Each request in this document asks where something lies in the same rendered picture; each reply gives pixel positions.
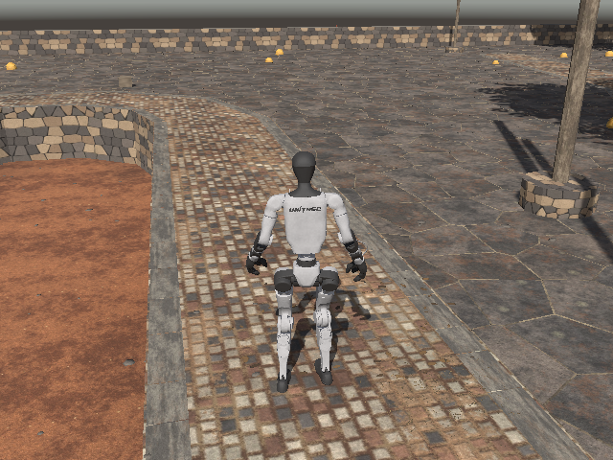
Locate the robot left forearm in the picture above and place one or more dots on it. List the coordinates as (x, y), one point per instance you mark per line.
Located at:
(256, 250)

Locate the robot right forearm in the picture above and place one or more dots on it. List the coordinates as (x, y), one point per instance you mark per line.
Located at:
(354, 250)

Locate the left robot hand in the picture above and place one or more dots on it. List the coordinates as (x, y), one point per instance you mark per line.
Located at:
(250, 264)

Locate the left robot upper arm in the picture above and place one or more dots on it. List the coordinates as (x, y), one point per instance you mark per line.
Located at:
(274, 203)

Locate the left robot foot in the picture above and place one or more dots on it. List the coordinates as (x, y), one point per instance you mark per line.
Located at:
(282, 384)

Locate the right robot upper arm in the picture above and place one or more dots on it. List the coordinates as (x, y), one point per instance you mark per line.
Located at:
(335, 201)

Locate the right robot hand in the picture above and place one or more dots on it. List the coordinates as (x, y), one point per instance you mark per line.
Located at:
(355, 267)

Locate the robot right thigh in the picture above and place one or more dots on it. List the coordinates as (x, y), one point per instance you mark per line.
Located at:
(328, 284)

